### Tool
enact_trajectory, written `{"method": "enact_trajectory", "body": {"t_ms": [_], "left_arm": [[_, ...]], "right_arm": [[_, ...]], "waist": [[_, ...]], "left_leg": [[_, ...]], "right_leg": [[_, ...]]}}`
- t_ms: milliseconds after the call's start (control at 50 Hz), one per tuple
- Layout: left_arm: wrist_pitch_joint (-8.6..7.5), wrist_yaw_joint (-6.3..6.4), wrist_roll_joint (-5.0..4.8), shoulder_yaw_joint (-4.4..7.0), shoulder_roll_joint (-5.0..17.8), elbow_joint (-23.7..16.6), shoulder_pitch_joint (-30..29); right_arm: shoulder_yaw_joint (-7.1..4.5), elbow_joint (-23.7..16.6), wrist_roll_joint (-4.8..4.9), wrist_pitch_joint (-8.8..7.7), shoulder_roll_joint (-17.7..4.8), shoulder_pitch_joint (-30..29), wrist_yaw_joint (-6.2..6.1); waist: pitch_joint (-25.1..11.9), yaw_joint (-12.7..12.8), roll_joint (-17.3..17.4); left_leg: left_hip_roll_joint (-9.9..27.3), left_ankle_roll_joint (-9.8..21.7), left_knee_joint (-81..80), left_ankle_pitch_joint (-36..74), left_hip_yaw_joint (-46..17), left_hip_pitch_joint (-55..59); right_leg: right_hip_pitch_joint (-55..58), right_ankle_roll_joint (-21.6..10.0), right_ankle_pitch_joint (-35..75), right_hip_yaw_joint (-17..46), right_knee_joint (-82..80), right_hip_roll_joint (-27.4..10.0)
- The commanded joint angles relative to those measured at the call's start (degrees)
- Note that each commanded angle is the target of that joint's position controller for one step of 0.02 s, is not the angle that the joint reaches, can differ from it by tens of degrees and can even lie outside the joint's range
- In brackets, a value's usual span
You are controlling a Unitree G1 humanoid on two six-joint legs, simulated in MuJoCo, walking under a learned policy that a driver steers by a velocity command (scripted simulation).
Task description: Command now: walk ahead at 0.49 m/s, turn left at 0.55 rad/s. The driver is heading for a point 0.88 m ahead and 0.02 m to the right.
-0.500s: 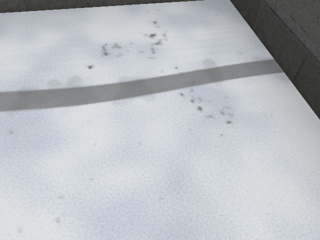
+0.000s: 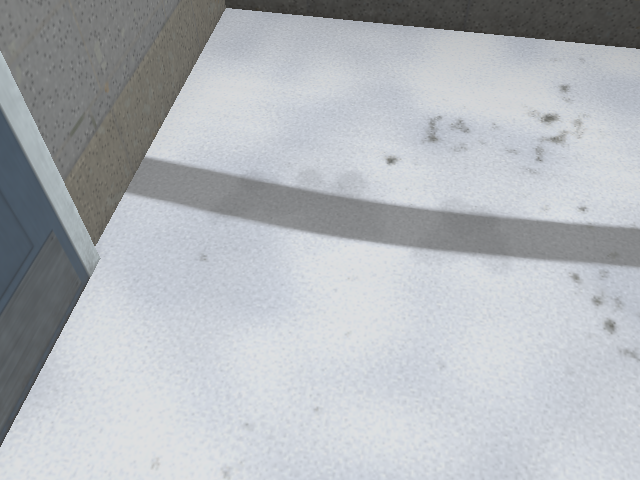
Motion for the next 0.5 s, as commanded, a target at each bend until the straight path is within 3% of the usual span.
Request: {"method": "enact_trajectory", "body": {"t_ms": [20,60,100,120,140,160,180,200,220,240,260,280,300,340,380,460,500], "left_arm": [[-0.79,0.37,-0.72,2.01,9.7,-3.8,-4.3],[-0.18,0.34,-1.34,2.34,10.9,-2.7,-2.7],[0.68,0.52,-1.6,2.74,12.6,-2.3,-2.2],[1.21,0.72,-1.76,2.98,13.6,-2.4,-2.1],[1.75,0.93,-1.96,2.96,13.9,-2.6,-2.4],[1.73,1.22,-1.66,2.25,12.5,-3.2,-1.8],[1.03,0.66,1.21,-0.31,4.5,-6.0,4.0],[-1.05,-0.07,0.47,-1.17,5.4,-7.5,2.4],[-1.89,-0.62,-2.36,0.23,10.5,-8.1,-4.2],[-2.24,-0.54,-3.0,-0.24,9.7,-8.7,-5.9],[-2.05,0.0,-1.96,-0.41,8.9,-7.8,-6.0],[-1.41,0.12,-1.26,-0.17,9.0,-7.1,-4.8],[-0.56,-0.04,-1.22,-0.16,8.8,-6.2,-3.0],[0.91,-0.02,-1.05,-0.5,7.0,-4.8,-1.0],[1.78,0.24,-0.88,-0.8,5.9,-5.4,-3.6],[1.34,-0.34,-1.21,-1.05,4.7,-6.4,-9.0],[1.0,-0.99,-1.32,-1.41,3.8,-7.3,-12.1]], "right_arm": [[0.67,-5.4,0.01,-0.92,-0.5,-5.0,1.39],[0.46,-6.8,0.17,-0.87,-1.3,-7.5,1.97],[-0.39,-7.7,-0.03,-0.6,-3.1,-6.9,2.24],[-1.26,-7.3,-0.15,-0.3,-4.7,-3.8,2.17],[-2.65,-5.7,0.0,0.02,-7.0,3.7,1.87],[-4.57,-3.3,0.27,0.63,-10.3,13.6,0.92],[-5.78,-2.9,0.63,0.79,-17.0,15.7,-0.16],[-4.89,-5.4,0.4,-0.22,-15.9,16.4,0.21],[-3.44,-4.3,-0.4,-0.98,-10.8,15.2,0.59],[-2.88,-3.7,-0.44,-1.48,-9.2,12.2,0.56],[-2.1,-3.9,-0.5,-1.77,-7.0,8.1,0.43],[-1.37,-4.1,-1.2,-2.09,-5.2,5.5,0.35],[-1.06,-3.9,-1.78,-2.44,-4.7,4.5,0.32],[-1.07,-2.1,-1.72,-3.53,-4.9,4.6,0.28],[-1.27,-0.2,-1.79,-4.25,-5.7,5.6,0.03],[-0.99,1.8,-2.16,-4.3,-5.5,6.4,-0.79],[-1.08,2.7,-2.03,-4.28,-6.3,7.1,-1.01]], "waist": [[3.6,-1.0,-5.3],[3.9,-0.8,-5.3],[1.5,-2.5,-6.7],[-1.3,-4.6,-7.8],[-5.6,-9.1,-7.5],[-10.4,-13.9,-5.6],[-15.9,-9.1,10.6],[-27.8,-10.0,9.4],[-21.2,-12.2,2.3],[-13.2,-10.2,0.7],[-8.8,-7.7,-2.9],[-6.8,-5.6,-1.4],[-6.5,-4.2,0.3],[-5.8,-3.3,0.1],[-3.0,-3.9,-0.3],[-0.2,-6.2,-0.2],[1.1,-7.7,-0.3]], "left_leg": [[0.2,1.3,-8.0,5.0,1.9,2.3],[-0.6,2.9,-11.1,3.0,3.4,2.8],[-3.8,5.3,-12.6,-2.2,6.4,7.4],[-6.2,6.7,-12.7,-5.1,8.0,12.4],[-8.8,8.5,-14.8,-4.8,9.2,22.6],[-9.3,10.7,-16.5,-3.0,6.4,38.8],[6.1,18.7,-16.9,-4.0,-20.2,60.5],[14.5,26.3,-28.5,-17.5,-47.4,67.0],[13.4,21.7,-32.2,-18.0,-39.9,62.1],[11.8,19.4,-32.6,-13.6,-31.5,52.9],[9.8,17.4,-32.4,-5.9,-24.4,44.1],[7.9,16.5,-33.4,1.1,-19.3,37.7],[6.8,16.2,-34.9,3.9,-16.5,33.6],[6.3,16.4,-37.5,8.8,-11.1,29.9],[5.7,15.7,-39.7,10.5,-6.6,29.0],[3.5,12.2,-41.4,9.4,1.2,31.6],[4.2,11.2,-42.4,7.9,3.1,33.1]], "right_leg": [[-3.8,-8.2,20.1,3.4,-5.6,-15.6],[-0.2,-7.3,24.1,1.9,-3.8,-16.7],[3.0,-6.1,40.7,-0.3,2.3,-17.0],[3.9,-5.5,50.2,-1.4,8.6,-16.8],[1.8,-4.4,55.0,-2.8,19.0,-15.6],[-7.8,-2.3,48.6,-3.4,33.4,-13.6],[-32.4,1.3,-3.2,-2.4,55.8,-5.7],[-42.1,1.8,-20.7,11.8,67.2,1.1],[-46.5,0.8,-14.6,14.8,67.8,-2.7],[-46.5,0.1,-9.4,13.3,63.6,-5.2],[-43.6,0.2,-5.5,12.7,59.4,-8.0],[-39.2,0.5,-3.1,13.0,56.5,-9.8],[-35.5,0.7,-1.4,13.1,55.7,-10.5],[-33.6,1.8,0.8,12.2,53.3,-10.6],[-36.5,2.8,5.8,12.3,49.4,-10.7],[-38.8,2.7,19.7,13.1,35.8,-8.6],[-38.1,2.2,23.8,11.9,29.5,-7.4]]}}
